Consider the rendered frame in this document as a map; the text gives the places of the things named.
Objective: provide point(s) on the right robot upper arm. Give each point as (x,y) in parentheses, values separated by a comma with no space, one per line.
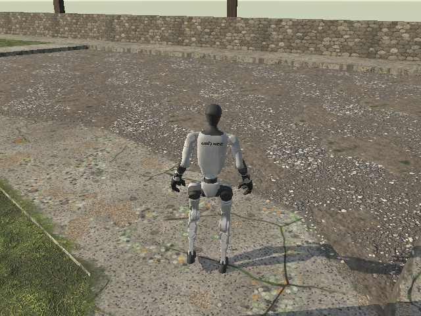
(236,150)

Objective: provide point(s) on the right robot hand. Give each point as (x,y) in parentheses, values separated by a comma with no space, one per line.
(248,185)

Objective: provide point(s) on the left robot upper arm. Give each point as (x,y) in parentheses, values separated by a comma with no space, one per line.
(188,148)

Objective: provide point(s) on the robot right shin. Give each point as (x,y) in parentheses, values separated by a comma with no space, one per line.
(224,241)

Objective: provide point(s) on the left robot forearm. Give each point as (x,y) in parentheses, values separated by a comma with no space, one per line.
(179,172)

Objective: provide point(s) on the right robot forearm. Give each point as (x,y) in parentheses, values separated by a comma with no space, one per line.
(244,173)

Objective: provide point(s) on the left robot hand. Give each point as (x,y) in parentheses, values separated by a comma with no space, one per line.
(174,183)

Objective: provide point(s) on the robot left thigh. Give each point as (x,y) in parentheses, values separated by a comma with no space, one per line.
(194,194)

